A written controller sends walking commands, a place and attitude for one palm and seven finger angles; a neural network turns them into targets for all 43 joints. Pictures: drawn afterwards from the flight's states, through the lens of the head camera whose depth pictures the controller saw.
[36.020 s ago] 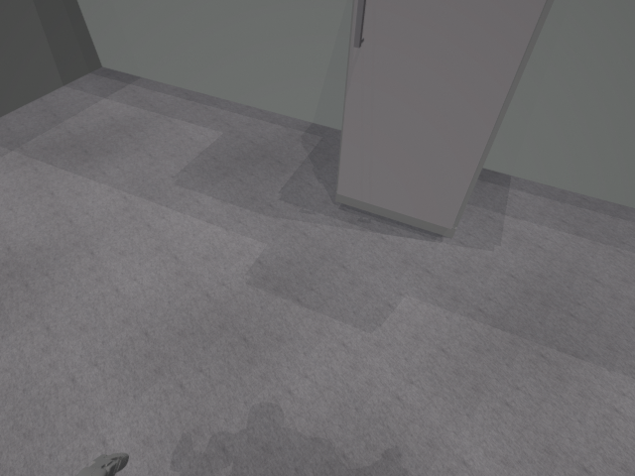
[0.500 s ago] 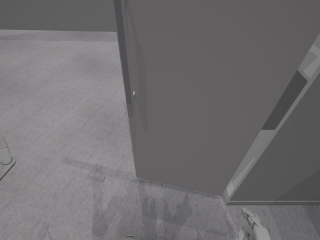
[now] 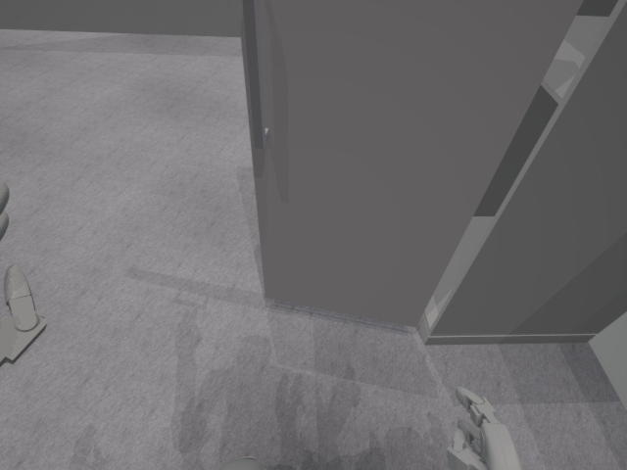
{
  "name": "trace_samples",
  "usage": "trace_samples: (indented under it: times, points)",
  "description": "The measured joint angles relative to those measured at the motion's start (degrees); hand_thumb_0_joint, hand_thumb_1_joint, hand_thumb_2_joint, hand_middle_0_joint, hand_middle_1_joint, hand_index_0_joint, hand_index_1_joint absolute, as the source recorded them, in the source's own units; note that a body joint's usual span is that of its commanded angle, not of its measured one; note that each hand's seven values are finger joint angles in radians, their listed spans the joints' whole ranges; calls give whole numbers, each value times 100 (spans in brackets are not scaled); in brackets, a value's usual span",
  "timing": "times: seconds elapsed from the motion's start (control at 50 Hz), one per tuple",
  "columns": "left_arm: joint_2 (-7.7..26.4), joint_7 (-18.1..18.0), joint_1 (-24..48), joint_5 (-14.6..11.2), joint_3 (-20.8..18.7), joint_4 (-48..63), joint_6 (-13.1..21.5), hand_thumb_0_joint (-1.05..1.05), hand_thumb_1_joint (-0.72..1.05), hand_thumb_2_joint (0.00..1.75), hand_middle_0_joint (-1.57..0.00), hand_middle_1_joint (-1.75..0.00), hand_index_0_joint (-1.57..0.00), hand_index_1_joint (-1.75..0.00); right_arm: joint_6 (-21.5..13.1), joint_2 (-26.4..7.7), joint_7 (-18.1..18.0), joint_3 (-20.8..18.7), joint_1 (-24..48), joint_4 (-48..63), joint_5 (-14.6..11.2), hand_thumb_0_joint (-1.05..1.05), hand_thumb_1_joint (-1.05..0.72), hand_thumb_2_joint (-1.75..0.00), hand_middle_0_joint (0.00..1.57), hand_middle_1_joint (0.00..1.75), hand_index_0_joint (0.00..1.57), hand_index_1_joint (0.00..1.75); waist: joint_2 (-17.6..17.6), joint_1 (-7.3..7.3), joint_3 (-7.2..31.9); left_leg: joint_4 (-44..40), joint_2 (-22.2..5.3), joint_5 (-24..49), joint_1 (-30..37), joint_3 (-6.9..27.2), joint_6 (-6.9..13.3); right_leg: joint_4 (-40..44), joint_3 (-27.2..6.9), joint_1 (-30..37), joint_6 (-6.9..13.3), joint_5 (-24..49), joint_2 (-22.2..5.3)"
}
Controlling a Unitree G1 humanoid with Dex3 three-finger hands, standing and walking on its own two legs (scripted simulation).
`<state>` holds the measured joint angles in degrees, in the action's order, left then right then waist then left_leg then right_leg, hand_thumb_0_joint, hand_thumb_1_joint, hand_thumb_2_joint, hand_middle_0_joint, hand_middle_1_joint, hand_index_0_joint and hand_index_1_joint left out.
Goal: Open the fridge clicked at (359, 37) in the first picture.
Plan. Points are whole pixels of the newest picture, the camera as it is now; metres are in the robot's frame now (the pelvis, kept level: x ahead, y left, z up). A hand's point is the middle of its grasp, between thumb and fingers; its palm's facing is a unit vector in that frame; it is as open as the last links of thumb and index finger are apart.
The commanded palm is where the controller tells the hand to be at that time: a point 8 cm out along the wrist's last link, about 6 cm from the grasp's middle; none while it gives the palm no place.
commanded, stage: stop stepping back and stand still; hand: left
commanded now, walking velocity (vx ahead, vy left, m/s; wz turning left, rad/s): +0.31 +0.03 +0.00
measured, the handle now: (257, 61) +0.72 +0.17 +0.17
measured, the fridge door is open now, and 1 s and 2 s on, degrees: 77 77 77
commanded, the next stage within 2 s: let the arm hang, fingers relaxed in 0.60 s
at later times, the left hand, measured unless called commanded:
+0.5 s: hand (13, 375) +0.14 +0.25 +0.19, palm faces +0.45 -0.77 -0.44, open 7.4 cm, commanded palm +0.08 +0.29 +0.19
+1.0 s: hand out of the picture +0.03 +0.18 -0.16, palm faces +0.01 -0.98 -0.18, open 7.2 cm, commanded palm none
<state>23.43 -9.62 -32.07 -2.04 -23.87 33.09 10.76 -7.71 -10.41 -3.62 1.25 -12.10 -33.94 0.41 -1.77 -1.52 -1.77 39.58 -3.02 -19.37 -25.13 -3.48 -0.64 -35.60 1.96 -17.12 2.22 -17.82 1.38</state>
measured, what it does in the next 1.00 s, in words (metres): steps on the spot: left foot, then left foot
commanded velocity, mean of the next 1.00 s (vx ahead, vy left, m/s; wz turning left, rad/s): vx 0.10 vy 0.02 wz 0.00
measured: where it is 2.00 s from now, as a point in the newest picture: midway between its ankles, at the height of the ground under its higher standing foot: outside the picture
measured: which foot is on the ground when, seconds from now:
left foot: up 0.00-0.16, down 0.18-0.40, up 0.42-0.66, down 0.68-1.00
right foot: down 0.00-1.00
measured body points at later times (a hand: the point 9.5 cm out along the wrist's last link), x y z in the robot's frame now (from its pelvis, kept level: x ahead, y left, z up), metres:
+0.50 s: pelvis -0.06 -0.01 +0.00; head -0.07 -0.01 +0.45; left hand +0.11 +0.29 +0.21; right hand +0.07 -0.25 -0.10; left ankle -0.04 +0.12 -0.67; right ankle -0.02 -0.09 -0.72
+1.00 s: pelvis -0.05 +0.00 +0.00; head -0.03 +0.01 +0.45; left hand +0.03 +0.23 -0.14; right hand +0.06 -0.25 -0.13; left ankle -0.01 +0.13 -0.72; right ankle -0.04 -0.12 -0.72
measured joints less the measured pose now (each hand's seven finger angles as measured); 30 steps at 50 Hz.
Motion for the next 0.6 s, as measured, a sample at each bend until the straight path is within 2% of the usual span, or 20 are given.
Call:
trace_samples:
  times: [0.04, 0.08, 0.12, 0.18, 0.2, 0.24, 0.28, 0.32, 0.36, 0.4, 0.44, 0.48, 0.5, 0.54, 0.6]
  points:
    - [-35, -17, 200, -6, 77, -141, 25, 1, 88, 90, -21, -30, -22, -30, 99, -55, -27, -6, -79, -259, 25, 1, -90, -90, 20, 30, 21, 30, -38, -43, 49, 813, 111, -306, -156, 51, -19, 142, -7, 25, 94, 196, -42]
    - [-71, -49, 341, -16, 76, -369, 27, 1, 88, 90, -21, -30, -22, -30, 190, -103, -55, -12, -192, -439, 30, 1, -90, -90, 20, 30, 21, 30, -118, -41, 173, 1215, 174, -386, -116, -24, -14, 312, -51, 34, 108, 327, -115]
    - [-105, -95, 420, -6, 47, -623, 17, 1, 88, 90, -21, -30, -22, -30, 235, -163, -96, -37, -323, -501, 25, 1, -90, -90, 20, 30, 21, 30, -148, 13, 313, 924, 151, -479, 188, -116, 32, 377, -40, -9, 103, 316, -182]
    - [-161, -158, 487, 19, 49, -881, 4, 1, 88, 90, -21, -30, -21, -30, 161, -340, -179, -98, -484, -452, 22, 2, -90, -90, 20, 30, 21, 30, -15, 140, 456, -302, 59, -751, 957, -87, 199, 135, 40, -226, 43, 93, -166]
    - [-163, -170, 540, 20, 50, -929, 7, 1, 88, 90, -21, -30, -21, -30, 113, -376, -210, -133, -477, -440, 24, 2, -90, -90, 20, 30, 21, 30, 6, 213, 419, -522, 62, -410, 1002, -55, 198, -115, 42, -351, 10, -135, -169]
    - [-144, -169, 616, 66, 35, -1034, 2, 1, 89, 90, -21, -30, -21, -30, 73, -344, -239, -170, -414, -445, 23, 2, -90, -90, 20, 30, 21, 30, -57, 263, 242, -475, 86, 241, 1015, -124, 160, -925, -54, -589, -94, -527, -154]
    - [-102, -111, 544, 91, 17, -1081, -3, 1, 89, 90, -21, -30, -21, -30, 40, -242, -197, -160, -411, -477, 23, 2, -90, -90, 20, 30, 20, 30, -132, 310, 212, -529, 88, 305, 1102, -204, 121, -1555, -36, -755, -158, -616, -150]
    - [-82, -49, 427, 114, 57, -1043, -29, 1, 89, 90, -21, -30, -21, -30, 0, -157, -141, -131, -496, -479, 29, 2, -90, -90, 20, 30, 20, 30, -101, 372, 264, -655, 50, 327, 1156, -171, 103, -1581, 91, -687, -182, -609, -154]
    - [-68, -31, 310, 123, 116, -955, -12, 2, 89, 90, -21, -30, -21, -30, -27, -107, -106, -85, -586, -460, 33, 2, -90, -90, 20, 30, 20, 30, 10, 390, 307, -698, -38, 332, 1140, -107, 75, -1037, 266, -364, -164, -678, -146]
    - [66, -34, 200, 149, 86, -790, 28, 2, 89, 90, -21, -30, -21, -30, -24, -59, -83, -49, -661, -374, 45, 2, -90, -90, 20, 30, 20, 30, 35, 361, 358, -344, -77, -92, 891, -72, 67, -170, 277, 60, -28, -862, -140]
    - [126, -11, 251, 136, 32, -667, 98, 1, 88, 90, -21, -30, -21, -30, 30, -48, -57, -60, -527, -428, 39, 1, -90, -90, 20, 30, 20, 30, 17, 236, 240, 697, -14, -615, 414, 53, 78, -37, 272, -57, 159, 85, -140]
    - [55, 22, 388, 108, 38, -648, 173, 1, 88, 90, -21, -30, -21, -30, 57, -91, -34, -83, -358, -583, 48, 2, -90, -90, 20, 30, 21, 30, 56, 172, 67, 1673, 41, -542, 29, 161, 39, -12, 331, -8, 203, 312, -126]
    - [9, 29, 421, 94, 36, -666, 196, 1, 88, 90, -21, -30, -21, -30, 67, -110, -17, -97, -316, -634, 47, 2, -90, -90, 20, 30, 21, 30, 60, 140, 59, 1866, 64, -499, -75, 150, 23, 66, 327, 38, 193, 305, -129]
    - [-83, 36, 386, 52, 6, -729, 233, 1, 88, 90, -21, -30, -22, -30, 93, -145, -10, -117, -268, -642, 21, 2, -90, -90, 20, 30, 21, 30, 58, 96, 101, 1739, 68, -368, -98, 46, 6, 259, 276, 118, 164, 327, -138]
    - [-140, 23, 307, 10, 3, -835, 241, 1, 88, 90, -21, -30, -21, -30, 59, -200, -55, -139, -237, -546, -15, 2, -90, -90, 20, 30, 21, 30, 36, 90, 156, 858, 67, -239, 194, -120, 53, 422, 224, 182, 119, 395, -180]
